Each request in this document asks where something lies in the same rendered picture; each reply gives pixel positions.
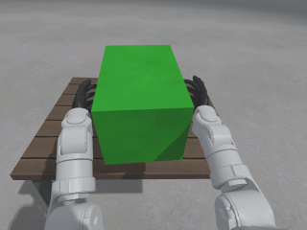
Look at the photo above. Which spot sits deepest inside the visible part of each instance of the table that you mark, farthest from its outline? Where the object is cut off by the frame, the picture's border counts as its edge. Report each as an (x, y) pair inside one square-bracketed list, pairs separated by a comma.
[(39, 161)]

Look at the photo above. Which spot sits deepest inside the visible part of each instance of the carton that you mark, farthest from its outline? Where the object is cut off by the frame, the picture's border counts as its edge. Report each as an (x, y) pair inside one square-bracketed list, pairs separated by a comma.
[(142, 110)]

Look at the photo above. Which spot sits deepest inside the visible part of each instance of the right robot forearm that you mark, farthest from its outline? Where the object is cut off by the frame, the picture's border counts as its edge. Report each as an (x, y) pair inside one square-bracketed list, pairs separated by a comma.
[(228, 173)]

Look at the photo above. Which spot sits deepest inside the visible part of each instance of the left robot forearm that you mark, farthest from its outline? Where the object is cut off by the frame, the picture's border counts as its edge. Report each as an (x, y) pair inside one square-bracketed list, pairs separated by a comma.
[(74, 171)]

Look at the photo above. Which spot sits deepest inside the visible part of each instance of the right robot hand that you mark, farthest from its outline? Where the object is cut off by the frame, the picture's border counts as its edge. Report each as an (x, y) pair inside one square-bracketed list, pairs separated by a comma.
[(200, 93)]

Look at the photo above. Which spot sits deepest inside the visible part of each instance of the robot left upper arm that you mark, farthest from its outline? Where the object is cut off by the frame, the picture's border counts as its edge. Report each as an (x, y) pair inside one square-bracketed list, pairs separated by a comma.
[(82, 216)]

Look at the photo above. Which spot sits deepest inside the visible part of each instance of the robot right upper arm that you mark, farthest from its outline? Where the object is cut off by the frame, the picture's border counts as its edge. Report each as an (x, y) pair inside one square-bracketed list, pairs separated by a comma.
[(244, 210)]

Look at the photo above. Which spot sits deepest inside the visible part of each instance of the left robot hand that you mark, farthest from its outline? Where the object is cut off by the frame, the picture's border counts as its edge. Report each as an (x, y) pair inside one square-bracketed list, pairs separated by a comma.
[(80, 100)]

